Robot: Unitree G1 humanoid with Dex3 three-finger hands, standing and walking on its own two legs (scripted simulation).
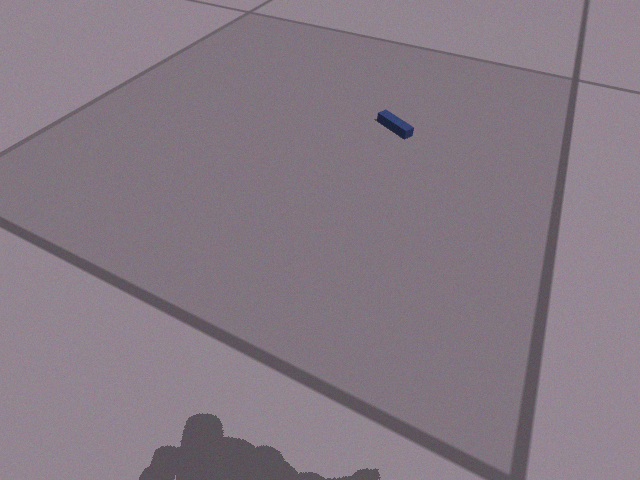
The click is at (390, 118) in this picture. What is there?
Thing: lying carton
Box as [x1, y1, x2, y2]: [377, 110, 413, 139]
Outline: 378,113 377,120 404,139 412,135 413,127 387,110 383,110
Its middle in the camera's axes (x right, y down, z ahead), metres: +0.43 -0.63 +2.22
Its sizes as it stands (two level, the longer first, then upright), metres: 0.229 0.062 0.054
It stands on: the floor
